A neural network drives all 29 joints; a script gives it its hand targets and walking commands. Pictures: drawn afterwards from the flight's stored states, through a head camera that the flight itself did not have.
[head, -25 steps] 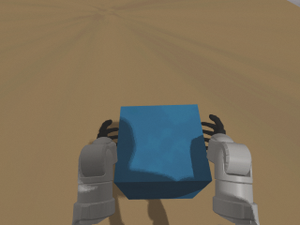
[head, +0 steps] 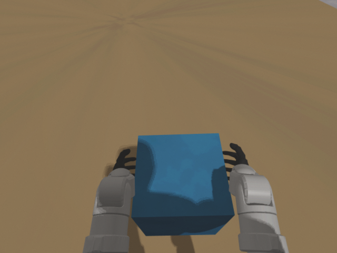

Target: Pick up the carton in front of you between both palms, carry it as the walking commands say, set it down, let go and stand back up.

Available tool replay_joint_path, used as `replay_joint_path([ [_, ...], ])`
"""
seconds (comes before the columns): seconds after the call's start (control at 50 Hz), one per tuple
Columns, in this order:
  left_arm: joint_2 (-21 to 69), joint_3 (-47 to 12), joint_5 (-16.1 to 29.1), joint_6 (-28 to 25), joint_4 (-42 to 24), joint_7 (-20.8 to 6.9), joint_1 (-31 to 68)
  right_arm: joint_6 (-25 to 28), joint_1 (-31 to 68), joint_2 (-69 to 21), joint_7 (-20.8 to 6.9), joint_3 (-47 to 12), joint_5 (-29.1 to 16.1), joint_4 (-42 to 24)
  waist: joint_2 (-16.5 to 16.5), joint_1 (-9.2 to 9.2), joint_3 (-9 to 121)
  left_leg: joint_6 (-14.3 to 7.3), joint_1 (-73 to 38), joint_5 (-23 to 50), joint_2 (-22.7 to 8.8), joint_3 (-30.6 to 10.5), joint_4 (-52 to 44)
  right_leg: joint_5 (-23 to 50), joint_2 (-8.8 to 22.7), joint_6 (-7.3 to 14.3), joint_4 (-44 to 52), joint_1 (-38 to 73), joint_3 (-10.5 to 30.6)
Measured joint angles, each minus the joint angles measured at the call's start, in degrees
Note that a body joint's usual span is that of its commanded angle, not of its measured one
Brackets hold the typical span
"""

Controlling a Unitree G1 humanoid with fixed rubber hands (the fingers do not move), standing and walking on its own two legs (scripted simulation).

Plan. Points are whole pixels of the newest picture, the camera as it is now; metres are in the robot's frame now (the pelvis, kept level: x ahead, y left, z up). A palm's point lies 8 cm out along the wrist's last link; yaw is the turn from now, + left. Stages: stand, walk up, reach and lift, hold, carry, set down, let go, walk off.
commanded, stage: carry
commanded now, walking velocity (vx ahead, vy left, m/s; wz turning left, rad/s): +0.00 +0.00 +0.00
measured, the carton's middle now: (179, 188) +0.31 +0.00 -0.05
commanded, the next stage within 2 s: hold in 1.08 s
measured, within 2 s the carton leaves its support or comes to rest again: neither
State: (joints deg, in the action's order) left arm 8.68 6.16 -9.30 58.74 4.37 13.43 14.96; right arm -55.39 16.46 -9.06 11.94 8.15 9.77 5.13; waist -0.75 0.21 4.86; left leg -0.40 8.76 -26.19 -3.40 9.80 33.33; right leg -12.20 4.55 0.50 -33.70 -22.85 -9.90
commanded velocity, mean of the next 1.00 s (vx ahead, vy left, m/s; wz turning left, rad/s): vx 0.00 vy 0.00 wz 0.00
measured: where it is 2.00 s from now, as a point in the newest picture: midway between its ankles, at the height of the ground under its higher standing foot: outside the picture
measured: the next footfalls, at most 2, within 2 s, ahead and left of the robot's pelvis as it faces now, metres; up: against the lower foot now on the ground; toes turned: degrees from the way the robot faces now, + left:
none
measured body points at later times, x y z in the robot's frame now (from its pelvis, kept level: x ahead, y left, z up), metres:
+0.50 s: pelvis -0.04 +0.00 +0.00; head -0.07 +0.00 +0.45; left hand +0.26 +0.15 +0.04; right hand +0.27 -0.15 +0.04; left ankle -0.09 +0.09 -0.73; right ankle +0.06 -0.12 -0.73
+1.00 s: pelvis -0.05 +0.01 +0.00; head -0.07 +0.01 +0.45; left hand +0.25 +0.16 +0.03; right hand +0.26 -0.14 +0.04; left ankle -0.09 +0.09 -0.73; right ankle +0.06 -0.12 -0.73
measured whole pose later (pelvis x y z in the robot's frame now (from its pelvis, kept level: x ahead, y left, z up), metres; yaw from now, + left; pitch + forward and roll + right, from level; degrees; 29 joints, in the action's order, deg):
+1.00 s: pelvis -0.05 +0.01 +0.00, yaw +0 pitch +1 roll +0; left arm 8.5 10.0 -14.4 43.2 12.8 3.1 13.9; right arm -40.6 15.2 -8.8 2.3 11.7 15.1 13.4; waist -0.2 0.1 5.0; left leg -2.3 12.8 -22.7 -1.9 10.7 34.6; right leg -5.3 6.0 0.0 -29.5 -24.5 -9.1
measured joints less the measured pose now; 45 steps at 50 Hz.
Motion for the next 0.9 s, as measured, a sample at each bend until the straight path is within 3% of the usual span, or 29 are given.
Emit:
replay_joint_path([
  [0.1,-0.2,-0.1,-1.4,-4.9,3.8,-1.3,-0.9,4.9,-0.7,0.2,-1.3,-0.2,1.6,3.9,0.3,0.22,0.4,-0.2,0.4,1.1,0.2,0.2,-0.3,1.7,0.1,0.2,1.3,0.0,0.1],
  [0.22,-0.3,2.5,-4.8,-11.9,8.5,-8.3,-1.3,11.7,-1.1,0.3,-7.7,2.6,5.3,8.7,0.6,0.18,0.9,-0.5,1.1,2.3,0.5,0.3,-0.5,3.5,0.3,0.2,2.7,-0.1,0.2],
  [0.3,-0.1,4.4,-6.4,-15.7,11.5,-10.6,-0.5,15.5,-0.4,0.1,-10.0,4.5,6.8,11.7,0.7,0.02,0.9,-0.7,1.5,2.9,0.8,0.5,-0.6,4.5,0.5,0.3,3.4,-0.2,0.3],
  [0.42,0.2,5.7,-6.7,-18.3,12.7,-10.8,0.8,17.9,0.5,-0.2,-10.1,5.5,7.1,12.5,0.7,-0.24,0.6,-0.9,2.3,3.6,1.0,0.6,-0.5,5.7,0.7,0.2,4.1,-0.6,0.5],
  [0.54,0.0,4.7,-5.6,-16.8,9.9,-10.6,-0.1,16.2,-0.4,0.1,-9.8,4.5,5.7,9.5,0.6,-0.18,1.0,-1.1,3.1,3.6,1.2,0.6,0.0,6.0,0.9,0.1,4.1,-1.2,0.6],
  [0.9,-0.2,3.9,-5.1,-15.6,8.7,-10.3,-0.9,14.9,-1.1,0.3,-9.6,3.6,5.4,8.5,0.6,-0.12,0.2,-1.7,3.9,3.6,1.5,0.8,1.0,6.8,1.4,-0.3,4.2,-1.6,0.8],
])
